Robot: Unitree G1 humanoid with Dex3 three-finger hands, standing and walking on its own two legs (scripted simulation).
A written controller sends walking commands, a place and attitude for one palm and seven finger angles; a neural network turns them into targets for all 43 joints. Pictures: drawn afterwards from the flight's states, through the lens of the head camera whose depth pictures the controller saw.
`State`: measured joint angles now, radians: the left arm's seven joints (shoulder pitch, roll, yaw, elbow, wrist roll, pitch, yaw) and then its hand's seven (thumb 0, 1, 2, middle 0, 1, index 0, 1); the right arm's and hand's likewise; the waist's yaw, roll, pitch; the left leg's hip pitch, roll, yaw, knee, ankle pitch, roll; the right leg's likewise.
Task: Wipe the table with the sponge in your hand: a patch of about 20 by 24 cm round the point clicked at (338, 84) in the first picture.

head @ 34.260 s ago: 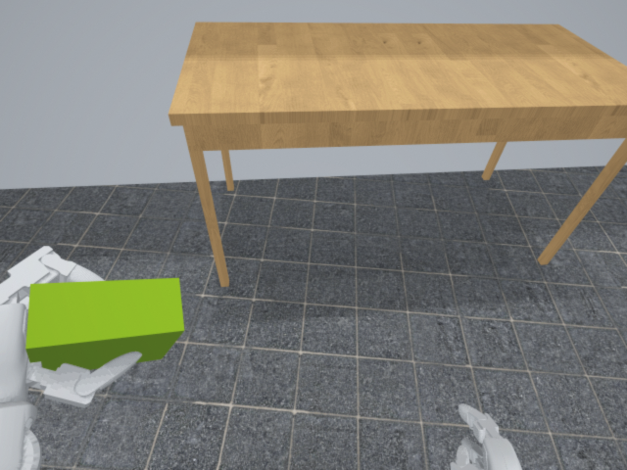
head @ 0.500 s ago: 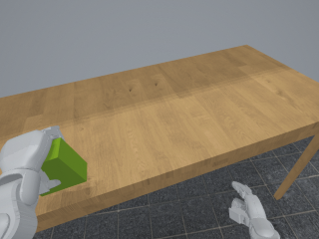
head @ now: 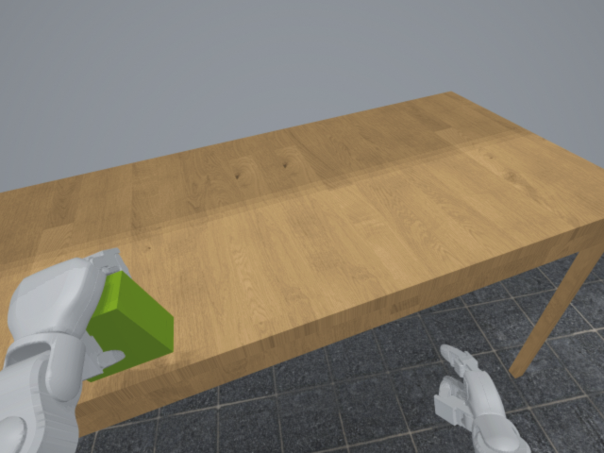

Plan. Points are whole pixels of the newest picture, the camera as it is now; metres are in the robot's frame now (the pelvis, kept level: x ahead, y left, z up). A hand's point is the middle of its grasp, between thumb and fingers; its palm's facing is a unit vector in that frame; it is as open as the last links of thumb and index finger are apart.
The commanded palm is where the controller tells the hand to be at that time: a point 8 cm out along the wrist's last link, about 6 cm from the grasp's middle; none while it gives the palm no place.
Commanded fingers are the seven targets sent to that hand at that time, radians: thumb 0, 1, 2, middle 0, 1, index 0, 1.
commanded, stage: bring the sponge back beside the body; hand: left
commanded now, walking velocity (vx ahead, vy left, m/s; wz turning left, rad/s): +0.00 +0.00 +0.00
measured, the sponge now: (115, 336) +0.20 +0.28 +0.10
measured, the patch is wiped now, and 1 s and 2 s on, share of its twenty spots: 1.00 1.00 1.00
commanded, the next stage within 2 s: step back with the hand held close in 0.08 s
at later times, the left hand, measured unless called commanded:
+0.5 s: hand (112, 288) +0.21 +0.25 +0.18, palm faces +0.36 -0.83 -0.44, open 9.7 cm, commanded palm +0.15 +0.30 +0.21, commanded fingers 0.00 0.10 1.30 -1.20 -1.60 -1.20 -1.60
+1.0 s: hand (25, 346) +0.13 +0.29 +0.19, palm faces +0.49 -0.78 -0.40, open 9.7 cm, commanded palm +0.07 +0.32 +0.21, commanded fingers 0.00 0.10 1.30 -1.20 -1.60 -1.20 -1.60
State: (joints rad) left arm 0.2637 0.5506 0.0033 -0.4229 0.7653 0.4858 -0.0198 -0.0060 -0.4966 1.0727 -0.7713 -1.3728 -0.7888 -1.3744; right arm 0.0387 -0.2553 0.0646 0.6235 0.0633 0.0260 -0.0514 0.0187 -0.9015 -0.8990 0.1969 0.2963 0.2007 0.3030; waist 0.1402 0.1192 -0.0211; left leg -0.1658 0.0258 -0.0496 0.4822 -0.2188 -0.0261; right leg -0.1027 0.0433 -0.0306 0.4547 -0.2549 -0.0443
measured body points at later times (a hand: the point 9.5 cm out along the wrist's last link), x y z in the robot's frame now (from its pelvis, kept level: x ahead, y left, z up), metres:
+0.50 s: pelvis +0.00 +0.01 -0.01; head +0.02 +0.03 +0.44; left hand +0.18 +0.29 +0.21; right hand +0.16 -0.22 -0.09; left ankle +0.01 +0.13 -0.74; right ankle +0.00 -0.09 -0.74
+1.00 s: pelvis -0.08 +0.03 -0.02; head -0.08 +0.05 +0.43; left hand +0.09 +0.33 +0.21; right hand +0.11 -0.19 -0.09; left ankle +0.01 +0.13 -0.74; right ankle +0.00 -0.09 -0.74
